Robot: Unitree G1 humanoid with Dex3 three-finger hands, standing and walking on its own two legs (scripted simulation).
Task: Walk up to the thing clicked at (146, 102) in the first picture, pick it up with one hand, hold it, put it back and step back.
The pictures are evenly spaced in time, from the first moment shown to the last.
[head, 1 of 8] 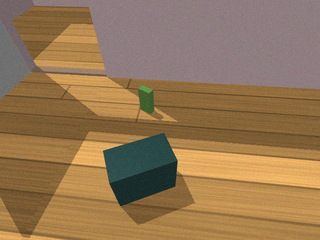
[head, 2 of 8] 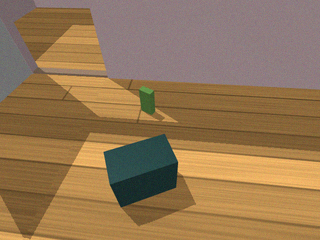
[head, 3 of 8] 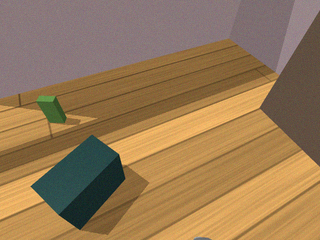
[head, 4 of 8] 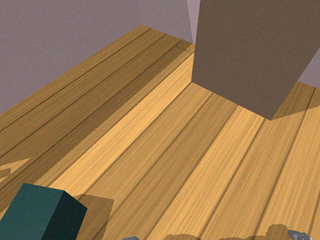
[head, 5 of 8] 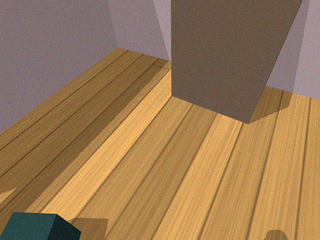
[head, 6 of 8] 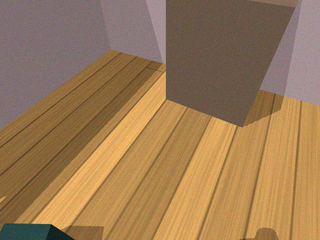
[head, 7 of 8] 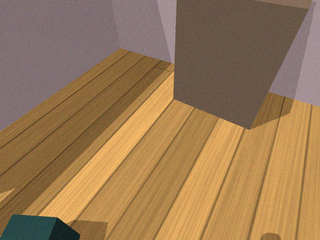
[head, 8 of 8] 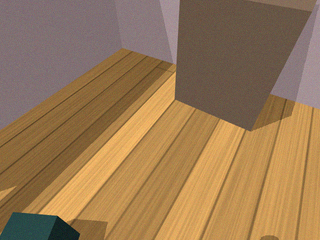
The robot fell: no
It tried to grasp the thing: no
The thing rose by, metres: 0.00
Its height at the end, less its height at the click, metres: +0.00
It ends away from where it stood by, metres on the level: 0.00
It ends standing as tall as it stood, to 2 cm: yes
